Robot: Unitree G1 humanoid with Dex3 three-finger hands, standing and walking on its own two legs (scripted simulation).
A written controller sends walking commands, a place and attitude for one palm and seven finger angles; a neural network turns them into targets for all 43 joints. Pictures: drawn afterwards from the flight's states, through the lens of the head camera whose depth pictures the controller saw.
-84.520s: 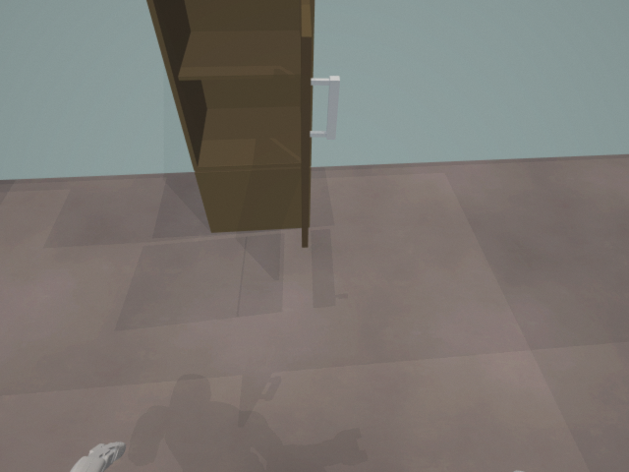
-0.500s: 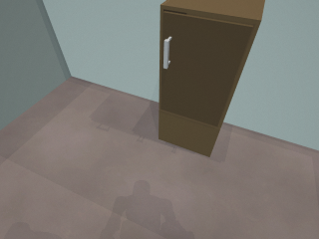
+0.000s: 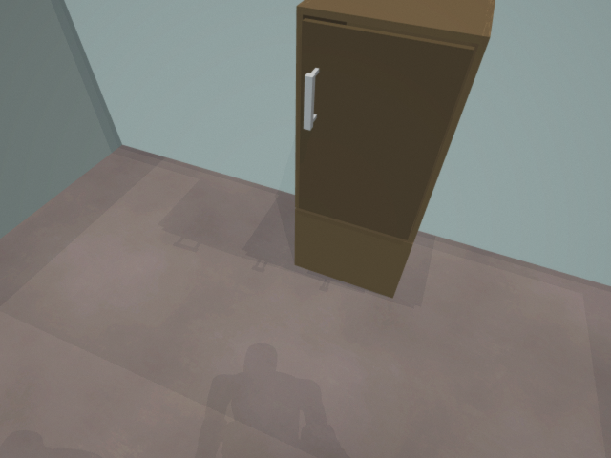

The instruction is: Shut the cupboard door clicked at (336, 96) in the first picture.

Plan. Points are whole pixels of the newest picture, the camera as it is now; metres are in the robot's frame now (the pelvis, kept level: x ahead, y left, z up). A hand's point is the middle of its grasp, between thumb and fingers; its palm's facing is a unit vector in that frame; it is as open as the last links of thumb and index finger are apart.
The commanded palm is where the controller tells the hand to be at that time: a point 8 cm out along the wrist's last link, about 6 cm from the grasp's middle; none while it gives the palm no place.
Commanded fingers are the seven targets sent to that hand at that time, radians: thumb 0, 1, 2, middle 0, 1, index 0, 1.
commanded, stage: look to check the result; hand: left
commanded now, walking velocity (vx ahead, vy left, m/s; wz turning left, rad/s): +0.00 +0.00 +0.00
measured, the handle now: (312, 99) +0.92 +0.03 +0.01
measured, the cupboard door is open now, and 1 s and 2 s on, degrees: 0 0 0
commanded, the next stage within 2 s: stand and wait in 0.50 s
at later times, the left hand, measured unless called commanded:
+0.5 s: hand out of the picture +0.01 +0.18 -0.17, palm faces +0.01 -0.97 -0.23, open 7.4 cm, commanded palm none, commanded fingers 0.00 0.90 0.90 -0.20 -0.30 -0.20 -0.30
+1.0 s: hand out of the picture +0.05 +0.20 -0.17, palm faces +0.00 -0.96 -0.27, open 7.4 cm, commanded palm none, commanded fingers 0.00 0.90 0.90 -0.20 -0.30 -0.20 -0.30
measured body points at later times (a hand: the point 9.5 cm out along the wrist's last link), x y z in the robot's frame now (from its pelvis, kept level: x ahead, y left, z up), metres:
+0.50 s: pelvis +0.00 -0.01 +0.00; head +0.01 -0.01 +0.45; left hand +0.01 +0.23 -0.16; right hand +0.00 -0.24 -0.16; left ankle +0.00 +0.08 -0.74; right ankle +0.02 -0.14 -0.74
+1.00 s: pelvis +0.01 -0.02 +0.00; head +0.03 -0.02 +0.45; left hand +0.05 +0.25 -0.15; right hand +0.05 -0.28 -0.15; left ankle +0.00 +0.08 -0.74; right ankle +0.02 -0.14 -0.74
